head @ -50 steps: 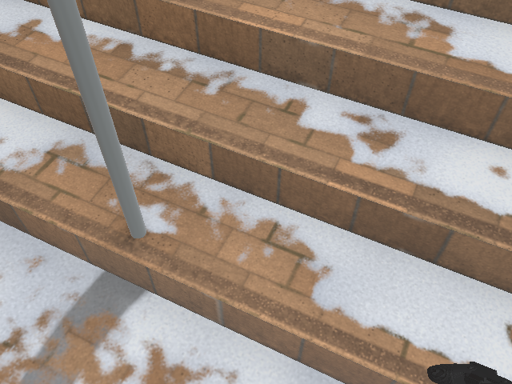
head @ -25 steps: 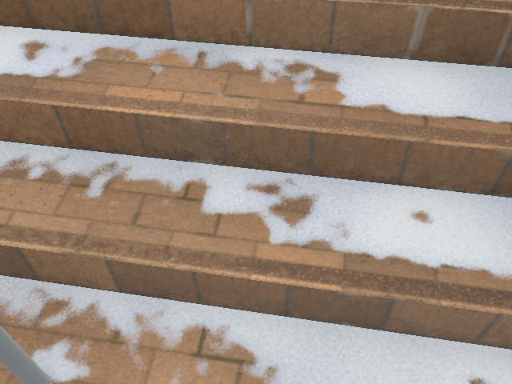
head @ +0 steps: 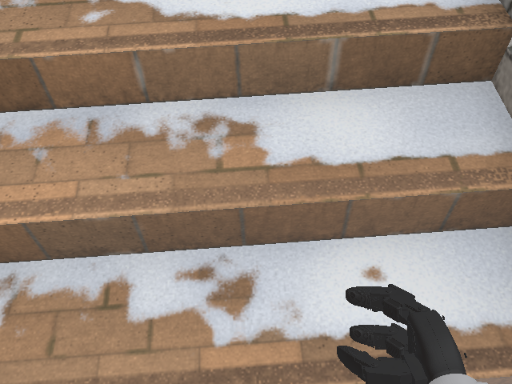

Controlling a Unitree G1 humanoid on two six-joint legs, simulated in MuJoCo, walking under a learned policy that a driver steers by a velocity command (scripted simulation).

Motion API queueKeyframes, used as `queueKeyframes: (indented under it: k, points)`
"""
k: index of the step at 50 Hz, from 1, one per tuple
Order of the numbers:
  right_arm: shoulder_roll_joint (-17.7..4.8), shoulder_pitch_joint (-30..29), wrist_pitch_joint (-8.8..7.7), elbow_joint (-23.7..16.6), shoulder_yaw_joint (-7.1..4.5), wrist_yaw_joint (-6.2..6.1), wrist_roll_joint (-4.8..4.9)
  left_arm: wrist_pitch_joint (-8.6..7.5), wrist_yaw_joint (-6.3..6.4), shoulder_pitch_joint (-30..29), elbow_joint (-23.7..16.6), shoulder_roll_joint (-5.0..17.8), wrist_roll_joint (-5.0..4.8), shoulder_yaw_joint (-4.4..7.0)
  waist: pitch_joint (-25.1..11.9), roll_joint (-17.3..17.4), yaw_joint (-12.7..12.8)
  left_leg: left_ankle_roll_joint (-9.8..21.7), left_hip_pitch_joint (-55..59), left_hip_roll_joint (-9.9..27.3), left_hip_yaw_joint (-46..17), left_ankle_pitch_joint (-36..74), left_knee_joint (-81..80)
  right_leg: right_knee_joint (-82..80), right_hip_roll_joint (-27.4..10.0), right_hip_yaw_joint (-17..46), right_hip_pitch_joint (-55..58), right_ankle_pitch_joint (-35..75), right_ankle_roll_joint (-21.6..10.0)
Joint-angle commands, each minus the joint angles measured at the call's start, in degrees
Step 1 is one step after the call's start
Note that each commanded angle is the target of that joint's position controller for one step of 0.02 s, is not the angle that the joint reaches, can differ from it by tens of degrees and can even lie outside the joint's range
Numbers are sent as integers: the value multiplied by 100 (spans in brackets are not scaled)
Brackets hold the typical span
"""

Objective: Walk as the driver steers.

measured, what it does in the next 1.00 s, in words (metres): climbs: right foot 0.15 m higher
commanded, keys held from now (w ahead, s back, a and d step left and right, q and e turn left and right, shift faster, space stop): w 1.00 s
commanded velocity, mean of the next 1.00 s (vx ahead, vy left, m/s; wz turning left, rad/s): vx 0.50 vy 0.00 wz -0.10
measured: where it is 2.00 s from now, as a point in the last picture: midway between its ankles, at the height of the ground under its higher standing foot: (325, 3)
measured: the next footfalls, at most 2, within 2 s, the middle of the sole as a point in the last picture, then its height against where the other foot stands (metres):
right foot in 0.54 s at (360, 310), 0.15 m higher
left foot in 1.02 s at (262, 163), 0.15 m higher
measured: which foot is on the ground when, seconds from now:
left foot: down 0.00-0.58, up 0.60-1.00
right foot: down 0.00-0.00, up 0.02-0.52, down 0.54-1.00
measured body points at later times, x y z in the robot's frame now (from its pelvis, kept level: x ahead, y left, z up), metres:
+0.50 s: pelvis +0.30 -0.02 +0.13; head +0.32 -0.01 +0.58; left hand +0.58 +0.10 +0.06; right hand +0.16 -0.16 -0.02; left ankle +0.12 +0.09 -0.61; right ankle +0.47 -0.15 -0.42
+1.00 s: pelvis +0.60 -0.04 +0.29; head +0.60 -0.03 +0.74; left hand +0.55 +0.13 +0.13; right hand +0.84 -0.20 +0.22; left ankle +0.75 +0.06 -0.28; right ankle +0.47 -0.15 -0.46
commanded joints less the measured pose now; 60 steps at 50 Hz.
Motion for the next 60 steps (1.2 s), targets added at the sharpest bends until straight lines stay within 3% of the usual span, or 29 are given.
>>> queueKeyframes:
  k: [1,2,3,4,5,7,11,12,14,18,22,24,27,28,29,30,31,32,35,38,43,46,48,51,53,54,55,57,60]
  points:
    - [-2116,2917,-67,810,-905,-113,-119,-405,-365,-631,-1127,583,-85,327,-2453,2179,-1245,1414,4867,1653,-4392,562,-3827,5949,430,-205,-2337,1457,231]
    - [-1690,3947,183,776,-675,225,-279,-157,-1210,52,-519,854,447,354,-1086,2331,-1895,2005,4574,1470,-6944,-1161,-4999,9307,1073,1966,-5138,476,-254]
    - [-1521,2687,194,1032,-674,565,-145,-97,-1220,-242,-655,748,180,385,253,1091,-951,1689,3857,1581,-6146,-1612,-4850,10424,990,2228,-6704,984,-566]
    - [-1095,2073,142,1357,-659,714,-55,-33,-1022,-386,-746,683,119,276,134,-351,-580,1730,3477,1598,-5187,-819,-4708,10548,736,1838,-6696,1034,-762]
    - [-514,1712,42,1731,-533,711,-41,0,-878,-322,-801,275,326,63,-343,-742,-262,1694,3573,1567,-4297,-296,-4748,10330,522,1668,-6767,957,-854]
    - [201,1224,-205,2303,-295,560,-190,172,-681,-61,-968,49,423,-229,-632,-227,340,1087,3233,1200,-2859,241,-4823,10530,-63,1148,-7107,1267,-759]
    - [-324,1239,-714,2571,-363,354,-362,111,-758,-1131,-1434,226,158,-313,-475,10,332,512,1320,268,-159,1286,-5219,8756,-639,-561,-5646,922,-233]
    - [-447,2287,-691,2898,-374,286,-418,111,-826,-1504,-1447,108,163,-378,-512,646,-132,724,2089,503,-506,1562,-5361,9835,-623,-760,-6266,409,-106]
    - [-577,3617,-505,3297,-382,317,-490,72,-605,-2246,-1570,-81,212,-534,-75,671,-655,1002,4189,1086,-1537,1374,-5276,10743,-426,-116,-8659,-529,-317]
    - [-559,4007,-422,3587,-269,592,-749,99,-441,-3383,-2063,74,180,-608,88,216,-709,981,5411,1423,-1554,986,-5678,9063,-854,-394,-9771,35,-612]
    - [-560,3205,-483,3131,-204,765,-214,541,-696,-4511,-2448,-395,367,-802,-3,572,-380,978,2731,1493,-645,2507,-7132,6980,-1118,-1556,-5630,-331,-279]
    - [-1422,3380,-619,3214,-359,763,-9,591,-823,-4169,-2347,-193,299,-748,-483,987,34,1213,3656,1610,-378,7145,-6339,6199,-447,-1989,-4631,-1002,-46]
    - [-2029,3572,-560,3394,-733,814,-148,358,-728,-2708,-1989,328,128,-505,-1196,1385,328,854,5670,1691,-196,10685,-4533,3946,46,-1869,-3139,-1027,-123]
    - [-1299,4406,-600,3454,-598,822,-511,277,-644,-1583,-1577,414,26,-492,-2814,260,211,450,3425,1341,-604,9089,-2788,4136,-776,-92,184,858,-1008]
    - [-1146,4346,-486,3298,-608,863,-545,333,-577,4,-1094,773,182,-319,-3401,-822,922,222,1702,385,-1064,4611,-1261,2234,-1589,2463,1680,-191,-1641]
    - [-1107,3465,-354,3233,-780,966,-148,323,-529,1061,-629,1190,412,-69,-2621,-1177,1256,118,979,-414,-1874,2494,1830,868,-2032,4167,645,-1175,-1722]
    - [-925,3043,-393,2988,-845,897,43,49,-467,798,-346,1281,338,-17,-1349,-820,843,189,-39,-383,-2243,2723,3426,688,-1973,3693,-332,-1933,-1232]
    - [-667,2644,-452,2810,-749,769,-39,-63,-442,40,-283,956,207,-56,-1017,-916,516,366,-621,-378,-2145,2602,4418,812,-1987,3139,-890,-1783,-1287]
    - [-369,2102,-293,2364,-535,523,5,-71,-636,-1389,46,-562,331,-431,-1013,249,-586,1062,-1153,-76,-1877,2650,4803,638,-1918,1349,-1887,144,-918]
    - [-225,1947,-93,2273,-457,534,98,-220,-590,-1812,105,-658,391,-359,-441,-104,-986,1011,-1541,270,-1202,1392,4810,27,-1415,-171,-2621,-336,-572]
    - [-651,-205,-70,1259,-260,428,139,-244,-566,-384,737,-176,933,-373,-527,226,-469,1117,-2665,743,-657,1841,3708,-406,-1389,-429,-1936,-991,-403]
    - [-669,-1035,202,1029,-198,487,36,-260,-821,-346,347,114,551,-364,-427,-348,-267,627,-413,783,73,1312,2086,-1576,-1627,-626,-3124,-472,-621]
    - [-606,-323,198,1292,-261,624,-17,-367,-873,-477,108,570,207,-296,-602,-748,-574,335,570,248,440,1064,1659,-1138,-1749,-829,-2501,2706,-813]
    - [-874,2,86,1273,-405,611,150,-493,-864,10,374,1211,258,-22,-973,-1013,-653,364,1185,-298,757,388,-842,177,-1927,-1026,23,7011,-725]
    - [-1403,1663,54,1811,-562,489,131,-463,-958,881,435,337,578,-116,-2860,375,-592,1517,4884,530,-2126,1961,-1788,2638,-1058,-628,-2357,5002,-148]
    - [-1779,3508,128,2417,-743,337,-202,-303,-1063,-54,211,103,469,-104,-2564,1406,-1510,1841,5961,1301,-4584,408,-3977,4473,-119,-236,-4289,-168,140]
    - [-1993,3929,-54,2694,-879,262,-248,-246,-1053,-514,170,100,249,-7,-1710,1403,-1657,1462,5485,1468,-5531,-1528,-4471,6837,51,882,-5551,-66,21]
    - [-1319,2507,-264,2855,-795,201,-107,-321,-715,-1001,59,-106,145,-63,-725,704,-831,1301,3713,1346,-4299,-448,-4145,8588,-113,807,-6063,261,-124]
    - [-163,1111,-214,2829,-510,249,-61,-166,-510,-1159,-118,-259,173,-238,-984,-302,40,934,2777,1402,-3062,1633,-4404,9146,-408,751,-6159,333,-419]
Velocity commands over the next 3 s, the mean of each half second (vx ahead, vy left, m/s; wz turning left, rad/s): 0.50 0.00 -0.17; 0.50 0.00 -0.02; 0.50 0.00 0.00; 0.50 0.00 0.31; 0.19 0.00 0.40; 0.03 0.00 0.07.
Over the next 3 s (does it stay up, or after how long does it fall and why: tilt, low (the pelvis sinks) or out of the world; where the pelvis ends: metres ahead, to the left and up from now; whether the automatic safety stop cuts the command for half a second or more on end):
stays up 1.39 -0.04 0.72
